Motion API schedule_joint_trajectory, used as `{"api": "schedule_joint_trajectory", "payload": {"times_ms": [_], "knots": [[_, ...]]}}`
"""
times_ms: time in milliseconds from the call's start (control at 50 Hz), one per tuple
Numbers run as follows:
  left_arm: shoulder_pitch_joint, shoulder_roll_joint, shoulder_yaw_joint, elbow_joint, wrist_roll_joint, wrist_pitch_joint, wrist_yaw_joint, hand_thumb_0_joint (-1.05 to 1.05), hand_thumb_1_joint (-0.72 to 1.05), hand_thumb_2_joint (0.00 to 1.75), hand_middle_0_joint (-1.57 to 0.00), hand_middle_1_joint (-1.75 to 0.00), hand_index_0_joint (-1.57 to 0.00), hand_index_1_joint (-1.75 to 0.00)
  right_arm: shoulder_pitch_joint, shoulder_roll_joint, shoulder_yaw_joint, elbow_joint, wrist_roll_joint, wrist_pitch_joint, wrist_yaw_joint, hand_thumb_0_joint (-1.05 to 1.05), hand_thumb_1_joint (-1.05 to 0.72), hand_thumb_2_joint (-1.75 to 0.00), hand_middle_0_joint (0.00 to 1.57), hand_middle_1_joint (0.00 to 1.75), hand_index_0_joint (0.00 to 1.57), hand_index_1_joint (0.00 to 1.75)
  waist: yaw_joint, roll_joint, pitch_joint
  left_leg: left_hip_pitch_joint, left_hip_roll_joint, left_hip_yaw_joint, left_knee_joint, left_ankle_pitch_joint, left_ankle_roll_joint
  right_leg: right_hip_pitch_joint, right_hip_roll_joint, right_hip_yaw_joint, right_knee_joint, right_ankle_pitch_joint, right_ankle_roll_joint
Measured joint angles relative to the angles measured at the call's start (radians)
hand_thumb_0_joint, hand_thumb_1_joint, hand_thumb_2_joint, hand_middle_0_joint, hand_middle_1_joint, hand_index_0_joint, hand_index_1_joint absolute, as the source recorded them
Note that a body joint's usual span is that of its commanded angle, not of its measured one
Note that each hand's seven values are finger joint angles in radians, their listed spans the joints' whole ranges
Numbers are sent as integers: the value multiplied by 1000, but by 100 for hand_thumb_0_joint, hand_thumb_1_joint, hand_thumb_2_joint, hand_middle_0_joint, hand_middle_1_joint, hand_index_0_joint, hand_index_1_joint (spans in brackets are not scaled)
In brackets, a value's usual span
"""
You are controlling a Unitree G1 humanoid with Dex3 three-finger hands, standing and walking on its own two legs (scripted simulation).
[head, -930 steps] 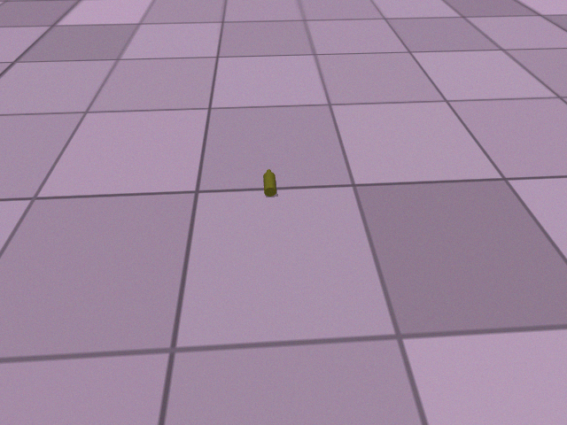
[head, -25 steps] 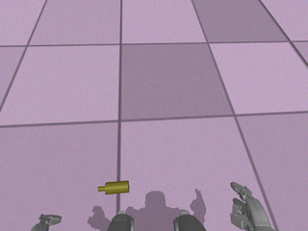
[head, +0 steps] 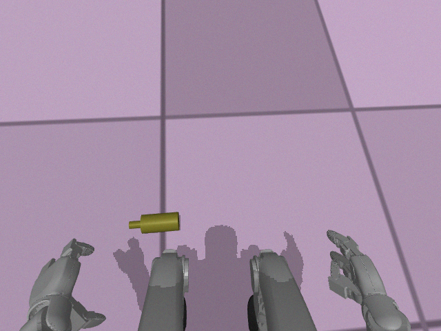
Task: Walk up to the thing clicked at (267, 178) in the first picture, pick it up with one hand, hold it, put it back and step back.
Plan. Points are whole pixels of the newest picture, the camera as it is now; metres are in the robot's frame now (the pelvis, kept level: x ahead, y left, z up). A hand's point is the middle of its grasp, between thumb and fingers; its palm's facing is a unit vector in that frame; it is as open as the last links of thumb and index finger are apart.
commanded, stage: rise first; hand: left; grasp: from above
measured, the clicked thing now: (154, 223) +0.42 +0.21 -0.51
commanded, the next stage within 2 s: approach in 1.54 s
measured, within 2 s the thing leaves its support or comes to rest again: neither
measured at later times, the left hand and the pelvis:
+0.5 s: hand (112, 249) +0.31 +0.27 -0.30, palm faces -0.47 -0.23 -0.85, open 14.0 cm; pelvis -0.05 +0.00 -0.14, yaw -3 degrees
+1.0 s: hand (123, 236) +0.35 +0.26 -0.35, palm faces -0.46 -0.07 -0.89, open 14.1 cm; pelvis -0.04 +0.00 -0.18, yaw -4 degrees
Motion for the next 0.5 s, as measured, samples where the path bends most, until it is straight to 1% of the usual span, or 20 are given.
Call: {"api": "schedule_joint_trajectory", "payload": {"times_ms": [80, 160, 220, 300, 380, 500], "knots": [[-120, 14, -3, 77, 92, -42, 45, 0, -49, 96, -12, -99, -12, -99, -20, -10, -13, 37, -6, 11, 9, 1, -89, -90, 20, 30, 20, 30, 3, 3, 6, -133, 2, -6, 114, -12, -7, -135, 9, 0, 117, -12, 0], [-230, 29, 0, 138, 164, -56, 79, 0, -48, 97, -14, -97, -13, -98, -25, -12, -20, 71, -14, 33, 17, 1, -89, -90, 20, 30, 20, 30, 9, 6, 21, -245, 3, -15, 211, -13, -13, -249, 18, -3, 214, -13, -1], [-306, 44, 2, 186, 204, -65, 96, 0, -47, 97, -15, -96, -14, -97, -18, -7, -22, 95, -20, 52, 20, 1, -89, -90, 20, 30, 20, 30, 10, 7, 34, -311, 3, -23, 270, -9, -16, -315, 24, -6, 273, -9, -1], [-389, 68, 1, 258, 256, -79, 104, 0, -47, 98, -14, -95, -13, -97, 0, 3, -22, 122, -26, 77, 24, 1, -88, -89, 20, 30, 20, 30, 5, 10, 46, -376, 2, -31, 333, -4, -18, -380, 29, -10, 333, -2, 1], [-452, 90, -2, 335, 309, -103, 112, 0, -48, 100, -13, -96, -12, -97, 22, 11, -20, 138, -33, 98, 30, 1, -88, -89, 20, 30, 20, 30, -8, 11, 55, -421, -1, -38, 382, 1, -19, -422, 33, -13, 378, 4, 3], [-514, 118, -2, 438, 389, -147, 145, 0, -51, 103, -11, -97, -9, -98, 49, 15, -13, 148, -43, 128, 41, 1, -88, -89, 20, 30, 20, 30, -34, 5, 59, -474, -5, -47, 438, 7, -15, -470, 37, -18, 428, 11, 7]]}}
